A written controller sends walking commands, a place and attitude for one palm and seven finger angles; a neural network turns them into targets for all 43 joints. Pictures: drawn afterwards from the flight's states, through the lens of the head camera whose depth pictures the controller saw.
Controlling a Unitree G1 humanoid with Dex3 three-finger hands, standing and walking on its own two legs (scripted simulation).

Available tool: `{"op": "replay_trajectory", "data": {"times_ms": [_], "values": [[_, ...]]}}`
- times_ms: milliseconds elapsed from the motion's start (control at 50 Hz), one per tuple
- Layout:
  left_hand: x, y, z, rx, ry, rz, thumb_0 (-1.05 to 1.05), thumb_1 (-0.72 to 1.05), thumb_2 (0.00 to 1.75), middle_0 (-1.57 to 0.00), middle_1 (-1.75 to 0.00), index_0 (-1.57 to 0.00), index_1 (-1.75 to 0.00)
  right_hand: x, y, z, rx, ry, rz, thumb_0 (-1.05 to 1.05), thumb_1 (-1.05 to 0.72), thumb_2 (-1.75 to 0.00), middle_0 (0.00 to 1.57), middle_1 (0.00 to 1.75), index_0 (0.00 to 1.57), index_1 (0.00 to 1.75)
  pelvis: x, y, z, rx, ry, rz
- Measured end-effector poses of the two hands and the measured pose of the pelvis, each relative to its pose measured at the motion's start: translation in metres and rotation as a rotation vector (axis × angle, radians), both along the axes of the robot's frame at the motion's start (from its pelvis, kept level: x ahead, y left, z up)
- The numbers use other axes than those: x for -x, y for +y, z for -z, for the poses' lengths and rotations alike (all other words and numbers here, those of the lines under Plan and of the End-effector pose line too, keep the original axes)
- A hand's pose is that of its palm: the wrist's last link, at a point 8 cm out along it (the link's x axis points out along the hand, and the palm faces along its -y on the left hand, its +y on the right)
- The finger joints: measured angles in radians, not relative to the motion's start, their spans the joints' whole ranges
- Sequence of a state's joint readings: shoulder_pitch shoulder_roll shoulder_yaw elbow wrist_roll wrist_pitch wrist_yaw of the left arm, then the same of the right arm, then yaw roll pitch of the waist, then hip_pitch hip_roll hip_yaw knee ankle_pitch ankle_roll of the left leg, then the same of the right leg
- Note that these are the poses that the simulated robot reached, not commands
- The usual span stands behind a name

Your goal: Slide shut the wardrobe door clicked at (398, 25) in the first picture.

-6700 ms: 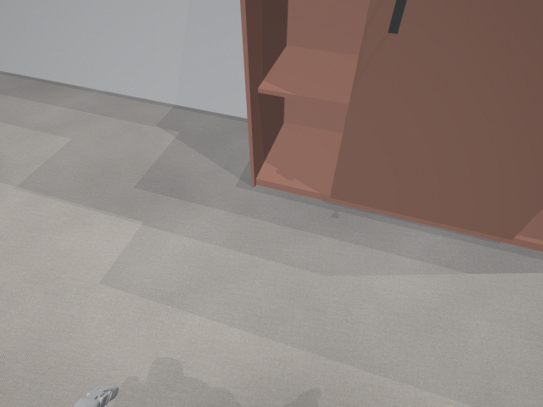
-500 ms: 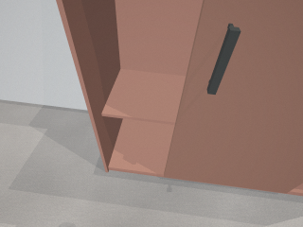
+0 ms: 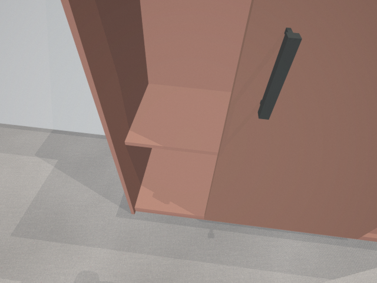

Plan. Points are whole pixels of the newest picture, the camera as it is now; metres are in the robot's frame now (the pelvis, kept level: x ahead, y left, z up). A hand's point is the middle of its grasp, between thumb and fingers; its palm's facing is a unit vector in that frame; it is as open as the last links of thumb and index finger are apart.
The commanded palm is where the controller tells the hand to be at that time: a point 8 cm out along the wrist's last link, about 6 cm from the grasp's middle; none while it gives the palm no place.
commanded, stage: come to a stop and stand still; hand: right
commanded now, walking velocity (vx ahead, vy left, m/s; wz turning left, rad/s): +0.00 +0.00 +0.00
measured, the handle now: (274, 76) +0.54 -0.16 +0.19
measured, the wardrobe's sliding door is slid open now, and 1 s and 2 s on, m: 0.39 0.39 0.39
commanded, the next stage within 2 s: look again from close up in 0.08 s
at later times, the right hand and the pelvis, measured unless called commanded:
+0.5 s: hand out of the picture -0.02 -0.14 -0.17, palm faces +0.05 +0.99 -0.16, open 7.4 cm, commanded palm none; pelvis +0.00 +0.02 +0.00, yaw +0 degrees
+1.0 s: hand out of the picture -0.02 -0.12 -0.17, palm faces +0.07 +0.99 -0.16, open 7.4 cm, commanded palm none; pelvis +0.00 +0.03 +0.00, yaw -1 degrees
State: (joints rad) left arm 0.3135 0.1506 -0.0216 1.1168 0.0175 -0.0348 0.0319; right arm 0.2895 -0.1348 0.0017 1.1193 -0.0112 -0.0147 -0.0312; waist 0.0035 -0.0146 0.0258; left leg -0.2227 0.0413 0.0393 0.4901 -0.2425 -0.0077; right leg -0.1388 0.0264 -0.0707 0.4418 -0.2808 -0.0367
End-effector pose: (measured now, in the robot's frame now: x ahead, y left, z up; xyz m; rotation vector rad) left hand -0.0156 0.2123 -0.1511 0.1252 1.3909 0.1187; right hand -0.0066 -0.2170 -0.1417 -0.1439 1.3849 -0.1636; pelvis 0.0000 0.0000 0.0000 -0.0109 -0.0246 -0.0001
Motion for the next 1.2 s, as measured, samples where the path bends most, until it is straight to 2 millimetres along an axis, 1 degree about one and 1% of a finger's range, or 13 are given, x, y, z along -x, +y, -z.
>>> {"op": "replay_trajectory", "data": {"times_ms": [180,320,740,980,1080,1140,1200], "values": [[-0.004,0.005,-0.002,-0.004,0.004,0.003,0.0,0.91,0.9,-0.2,-0.3,-0.2,-0.3,0.012,0.016,0.003,-0.03,0.03,0.014,0.0,-0.91,-0.9,0.2,0.3,0.2,0.3,0.0,0.007,0.0,-0.002,-0.001,0.004],[-0.005,0.007,-0.001,0.004,0.004,0.004,0.0,0.91,0.9,-0.2,-0.3,-0.2,-0.3,0.016,0.025,0.004,-0.038,0.035,0.022,0.0,-0.91,-0.9,0.2,0.3,0.2,0.3,0.0,0.012,-0.001,-0.002,-0.001,0.007],[0.008,0.014,-0.001,0.021,0.04,-0.006,0.0,0.91,0.9,-0.2,-0.3,-0.2,-0.3,0.018,0.037,0.003,-0.033,0.03,0.031,0.01,-0.91,-0.9,0.2,0.3,0.2,0.3,0.001,0.027,-0.001,-0.001,0.003,0.012],[0.008,0.018,-0.002,0.019,0.054,-0.002,0.0,0.91,0.9,-0.2,-0.3,-0.2,-0.3,0.019,0.045,0.004,-0.041,0.038,0.043,0.01,-0.91,-0.9,0.2,0.3,0.2,0.3,-0.001,0.032,-0.001,-0.002,0.01,0.016],[0.005,0.021,0.0,0.018,0.059,0.006,0.0,0.91,0.9,-0.2,-0.3,-0.2,-0.3,0.018,0.046,0.007,-0.047,0.035,0.055,0.0,-0.91,-0.9,0.2,0.3,0.2,0.3,-0.006,0.033,0.002,-0.004,0.011,0.019],[0.003,0.022,0.001,0.011,0.072,0.015,0.0,0.91,0.9,-0.2,-0.3,-0.2,-0.3,0.018,0.045,0.01,-0.054,0.034,0.079,0.0,-0.91,-0.9,0.2,0.3,0.2,0.3,-0.012,0.031,0.005,-0.015,0.014,0.028],[-0.005,0.022,-0.001,-0.008,0.082,0.028,0.0,0.91,0.9,-0.2,-0.3,-0.2,-0.3,0.019,0.041,0.015,-0.063,0.036,0.111,0.0,-0.9,-0.9,0.2,0.3,0.2,0.3,-0.021,0.026,0.007,-0.031,0.019,0.044]]}}
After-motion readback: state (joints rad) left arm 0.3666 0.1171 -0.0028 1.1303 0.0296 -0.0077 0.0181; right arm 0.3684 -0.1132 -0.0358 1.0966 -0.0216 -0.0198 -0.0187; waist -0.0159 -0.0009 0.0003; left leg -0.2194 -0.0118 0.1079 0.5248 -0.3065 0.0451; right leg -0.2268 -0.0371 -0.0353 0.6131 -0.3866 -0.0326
